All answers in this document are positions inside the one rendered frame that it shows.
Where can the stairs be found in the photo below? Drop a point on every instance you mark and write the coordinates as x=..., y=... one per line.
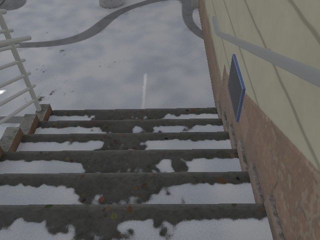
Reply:
x=128, y=174

